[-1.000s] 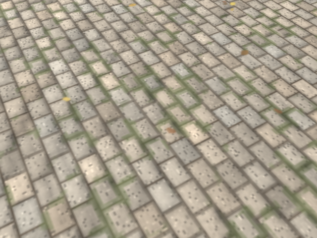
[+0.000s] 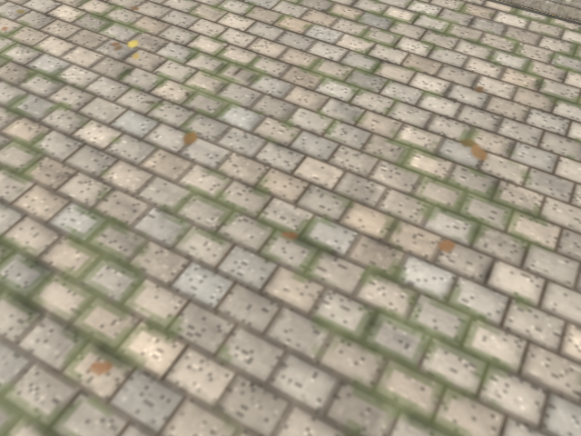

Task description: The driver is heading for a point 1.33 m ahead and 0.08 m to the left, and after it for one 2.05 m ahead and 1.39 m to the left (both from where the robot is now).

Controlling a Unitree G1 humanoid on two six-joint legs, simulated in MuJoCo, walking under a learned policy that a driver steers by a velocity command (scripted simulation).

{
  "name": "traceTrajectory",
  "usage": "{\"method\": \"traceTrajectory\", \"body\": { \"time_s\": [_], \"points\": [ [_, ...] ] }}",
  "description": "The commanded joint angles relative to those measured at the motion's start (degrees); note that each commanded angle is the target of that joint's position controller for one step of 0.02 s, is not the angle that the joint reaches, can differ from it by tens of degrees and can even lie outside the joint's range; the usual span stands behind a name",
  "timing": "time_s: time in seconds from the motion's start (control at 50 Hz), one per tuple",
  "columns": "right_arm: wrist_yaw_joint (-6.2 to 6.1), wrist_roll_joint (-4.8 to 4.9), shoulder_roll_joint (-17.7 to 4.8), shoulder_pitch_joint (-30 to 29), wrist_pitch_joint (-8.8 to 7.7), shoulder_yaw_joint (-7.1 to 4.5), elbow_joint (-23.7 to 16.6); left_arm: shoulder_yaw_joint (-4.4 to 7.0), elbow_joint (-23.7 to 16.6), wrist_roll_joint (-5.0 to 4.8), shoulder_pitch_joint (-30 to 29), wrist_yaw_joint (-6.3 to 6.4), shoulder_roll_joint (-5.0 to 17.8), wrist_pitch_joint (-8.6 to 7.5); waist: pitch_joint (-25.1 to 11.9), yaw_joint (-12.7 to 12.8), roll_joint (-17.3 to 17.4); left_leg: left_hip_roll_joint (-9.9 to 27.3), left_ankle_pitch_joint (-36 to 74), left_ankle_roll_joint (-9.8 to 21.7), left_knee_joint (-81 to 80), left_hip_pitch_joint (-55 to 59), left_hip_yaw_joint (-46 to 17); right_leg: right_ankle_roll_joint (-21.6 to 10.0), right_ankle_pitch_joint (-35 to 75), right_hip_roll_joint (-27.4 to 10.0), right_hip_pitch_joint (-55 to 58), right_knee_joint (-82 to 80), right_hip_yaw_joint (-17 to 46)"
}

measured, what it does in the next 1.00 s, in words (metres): walks ahead: right foot, then left foot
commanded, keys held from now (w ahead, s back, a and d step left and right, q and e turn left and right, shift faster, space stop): w+e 0.06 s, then w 0.84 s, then no key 0.10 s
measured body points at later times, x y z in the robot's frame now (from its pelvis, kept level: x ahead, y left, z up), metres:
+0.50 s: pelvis +0.23 -0.09 -0.01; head +0.27 -0.11 +0.44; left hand +0.42 +0.14 -0.10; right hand +0.25 -0.37 -0.14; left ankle +0.15 +0.08 -0.64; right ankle +0.27 -0.18 -0.74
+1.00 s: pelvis +0.51 -0.08 -0.02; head +0.56 -0.07 +0.43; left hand +0.58 +0.19 -0.15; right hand +0.67 -0.36 -0.11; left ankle +0.62 -0.01 -0.74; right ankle +0.32 -0.20 -0.66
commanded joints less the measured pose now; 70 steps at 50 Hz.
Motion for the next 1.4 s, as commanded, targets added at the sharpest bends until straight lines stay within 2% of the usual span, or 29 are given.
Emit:
{"method": "traceTrajectory", "body": {
  "time_s": [0.02,0.12,0.28,0.32,0.36,0.38,0.4,0.42,0.44,0.46,0.5,0.6,0.72,0.82,0.88,0.9,0.92,0.94,0.96,0.98,1.02,1.04,1.1,1.16,1.26,1.32,1.36,1.38,1.4],
  "points": [
    [-0.04,-0.28,-5.38,2.24,-0.01,-1.13,-2.37,1.30,-5.56,0.34,-2.79,-0.75,4.79,-0.75,3.04,-1.75,7.32,17.58,-4.15,8.06,-14.94,13.80,-17.74,1.18,6.90,-8.51,-20.66,7.08,0.94],
    [0.68,-0.53,-7.24,6.52,-0.47,-1.60,0.10,0.22,-8.59,0.28,-6.03,-1.13,1.66,-0.80,3.13,-2.73,6.13,15.40,9.91,10.03,-16.98,12.10,-6.41,2.68,15.16,-9.02,-20.91,0.65,-0.99],
    [1.08,1.66,-10.76,10.81,1.25,-1.67,2.81,-0.76,-13.00,-0.01,-16.76,-3.25,1.14,-1.85,5.98,-4.64,7.64,17.07,12.40,8.20,-14.95,13.94,-1.23,0.32,18.81,-7.52,-11.13,-22.68,-8.13],
    [0.99,1.94,-11.72,10.54,1.99,-1.82,3.26,0.05,-13.07,0.16,-14.67,-3.41,3.06,-2.01,4.86,-2.00,8.71,18.21,22.03,7.23,-10.57,16.32,-0.85,-1.95,14.93,-5.46,-5.87,-26.23,-9.62],
    [0.68,1.56,-10.50,10.54,2.44,-1.11,3.38,2.77,-8.51,0.58,0.34,-2.70,7.71,-1.84,-4.48,5.98,7.08,13.92,36.65,4.26,8.42,11.48,4.28,-5.13,17.90,-2.26,16.87,-29.61,-11.47],
    [0.62,-0.38,-7.03,10.63,2.09,0.42,1.40,4.31,-6.69,1.02,11.47,-1.58,13.07,-1.30,-13.56,9.82,-1.96,10.62,17.48,1.60,29.25,-2.71,6.43,-9.15,19.89,-15.24,35.66,-28.34,4.20],
    [1.28,-0.08,-0.87,16.91,0.64,2.27,0.38,4.35,-6.41,1.20,11.55,-1.88,16.90,-1.39,-21.05,4.39,-16.13,1.00,-21.01,-0.56,46.30,-21.48,0.14,-17.69,7.63,-26.84,47.90,-38.20,32.88],
    [1.55,1.73,-7.80,12.37,-0.34,0.51,0.99,2.95,-6.53,1.14,10.96,-2.13,10.87,-1.86,-17.65,6.76,-7.93,3.78,-20.06,0.41,52.17,-27.10,-5.90,-15.47,4.96,-25.83,44.21,-41.86,33.51],
    [1.61,2.62,-9.05,7.65,-0.64,0.02,-0.99,2.10,-6.61,0.99,6.77,-2.32,8.94,-2.18,-9.29,5.39,-6.29,6.27,-14.37,1.26,51.81,-29.93,-4.43,-13.24,10.27,-23.89,36.88,-42.04,24.16],
    [1.19,1.72,-8.05,5.78,-0.50,0.24,-1.08,1.54,-7.03,0.88,2.39,-2.54,7.33,-2.26,-5.49,3.32,-1.64,8.72,-9.10,1.11,48.83,-27.47,-3.71,-11.91,16.68,-21.20,28.90,-42.77,17.26],
    [1.17,0.64,-6.82,7.02,0.65,-0.03,-0.79,0.95,-7.23,1.50,-2.02,-2.89,4.78,-2.67,-2.21,-0.41,-2.69,11.22,-3.42,0.51,44.15,-21.46,-4.15,-10.98,21.89,-17.18,19.19,-46.51,9.37],
    [0.82,-0.09,-4.35,3.55,2.78,0.17,-2.12,1.48,-3.92,1.32,-0.20,-2.24,5.75,-4.11,2.20,-1.53,-0.63,11.12,4.94,-1.88,35.21,-24.21,-3.40,-11.96,30.04,-15.71,15.65,-51.49,1.95],
    [2.15,0.27,-2.53,-8.49,1.65,1.12,-5.64,1.80,-0.68,0.79,4.38,-0.96,7.79,-3.12,5.49,2.72,-0.68,8.11,19.07,-1.59,14.11,-23.24,-0.79,-9.40,26.14,-14.35,18.52,-52.51,-2.91],
    [3.80,0.68,-3.58,-14.09,0.93,1.10,-8.86,2.18,2.47,0.19,7.50,-0.51,8.82,-2.04,6.99,3.71,-1.15,6.55,13.68,1.00,6.97,-24.52,-0.97,-8.41,27.67,-18.29,27.42,-48.34,-1.78],
    [3.98,0.52,-5.81,-8.98,0.67,0.19,-8.16,2.54,2.93,0.33,5.75,-0.17,10.18,-1.25,3.07,0.23,-3.05,3.28,7.53,3.53,5.06,-14.73,1.80,-6.51,43.98,-18.10,29.94,-41.11,-2.49],
    [3.55,0.38,-7.62,-1.67,0.72,-0.94,-6.12,2.36,2.89,0.54,4.74,-0.08,10.01,-0.83,-1.48,-3.73,-2.72,1.00,7.94,5.05,3.94,-4.57,3.85,-5.23,52.90,-15.58,28.61,-32.24,-4.54],
    [2.91,-0.28,-10.95,7.71,0.78,-2.12,-3.95,1.49,2.16,1.21,4.97,0.19,8.23,-0.70,-8.74,-7.36,-0.57,5.23,14.73,7.61,6.09,11.55,-0.34,-2.81,48.32,-12.23,20.63,-18.25,-6.60],
    [2.54,-2.18,-16.74,13.62,0.88,-3.31,-3.43,-0.47,1.08,1.39,12.43,-0.20,1.88,-1.56,-18.66,-5.37,12.68,21.33,17.09,17.18,5.12,35.76,-25.53,2.27,22.38,-2.89,-2.79,6.51,-8.33],
    [2.73,-1.28,-13.11,14.86,1.15,-2.28,-2.84,-0.60,2.93,1.25,13.34,-0.47,2.62,-2.67,-24.72,-5.79,16.98,25.96,23.14,20.21,-3.08,39.10,-40.86,3.19,-10.23,1.57,-9.65,16.40,0.51],
    [2.73,-0.64,-10.26,10.56,1.26,-1.25,-3.50,0.84,2.32,-0.31,9.26,-0.66,7.68,-3.06,-16.53,-5.43,12.16,24.17,26.95,17.24,-2.54,32.01,-31.37,2.94,-9.22,-1.69,-13.43,20.33,2.68],
    [2.83,-0.24,-6.27,2.50,1.40,-0.05,-4.18,0.77,0.84,0.57,2.45,-0.08,7.14,-2.50,-5.60,-1.86,4.22,18.83,37.45,13.74,-3.66,15.42,-15.94,3.27,-2.73,-7.17,-11.89,13.16,-2.03],
    [2.95,-0.55,-4.97,0.59,1.21,0.37,-4.24,1.11,0.93,1.04,2.62,0.29,6.73,-1.61,-4.08,0.11,4.96,16.78,38.38,12.42,-5.53,9.92,-12.24,3.31,-0.41,-8.94,-8.26,9.32,-2.41],
    [2.91,-1.79,-4.98,-1.47,0.51,0.51,-2.75,0.49,2.21,1.29,6.13,0.88,2.91,0.57,-4.36,3.12,6.81,14.39,46.15,13.07,-8.84,1.99,-5.95,4.78,5.53,-8.90,0.04,2.44,-3.30],
    [1.89,-1.48,-5.99,-2.56,1.07,0.43,-1.26,0.12,1.31,1.81,2.73,1.36,1.93,1.03,-4.59,3.01,7.56,12.95,45.96,12.14,-9.26,1.92,-1.85,5.30,12.11,-9.16,1.38,-8.80,-3.71],
    [1.14,-1.31,-7.08,-0.10,3.07,0.42,1.60,0.38,0.46,1.44,-4.19,1.06,3.00,1.65,-3.46,-0.27,7.02,13.55,30.15,11.42,-9.79,4.11,-3.11,5.18,16.89,-8.63,3.89,-20.55,-4.04],
    [1.08,-0.61,-6.23,-1.11,3.95,0.82,2.59,0.70,0.33,1.78,-5.19,1.08,3.18,1.70,-1.75,0.37,6.80,13.65,19.67,10.44,-7.44,4.24,-5.29,3.85,16.23,-7.74,7.34,-28.97,-4.82],
    [0.94,-0.48,-3.85,1.12,3.99,1.70,3.38,1.19,0.72,2.67,-4.29,1.36,5.14,1.33,-2.17,0.44,3.37,9.49,9.57,5.62,-3.56,2.40,-4.84,1.96,31.06,-9.95,15.22,-36.29,-2.23],
    [1.13,-1.59,-3.46,5.29,3.63,1.76,3.89,1.82,0.42,2.46,-4.86,1.78,8.34,1.52,-3.40,-2.94,-1.88,5.35,1.69,3.26,-1.12,-0.88,-2.73,0.20,38.98,-13.22,20.03,-33.88,0.45],
    [1.22,-1.45,-2.33,7.71,3.64,1.98,4.71,1.89,1.01,1.85,-6.28,1.84,7.75,1.95,-3.61,-4.52,-6.62,2.66,-3.95,1.73,-1.96,-2.82,-0.75,-1.99,32.96,-13.89,20.38,-33.31,1.22]
  ]
}}
Keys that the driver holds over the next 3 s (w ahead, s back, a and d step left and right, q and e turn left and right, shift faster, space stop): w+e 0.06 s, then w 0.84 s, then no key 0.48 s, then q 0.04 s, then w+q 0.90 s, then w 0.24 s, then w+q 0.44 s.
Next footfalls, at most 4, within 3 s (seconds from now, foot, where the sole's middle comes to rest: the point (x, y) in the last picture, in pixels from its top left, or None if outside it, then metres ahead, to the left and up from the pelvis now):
0.36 right None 0.31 -0.19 -0.78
0.92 left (302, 372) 0.66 -0.01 -0.78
1.36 right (399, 361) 0.70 -0.25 -0.78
1.72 left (291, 343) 0.74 0.01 -0.78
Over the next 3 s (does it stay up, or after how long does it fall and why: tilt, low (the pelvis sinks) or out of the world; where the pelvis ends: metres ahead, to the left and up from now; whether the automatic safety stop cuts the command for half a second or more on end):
stays up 1.28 0.17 0.01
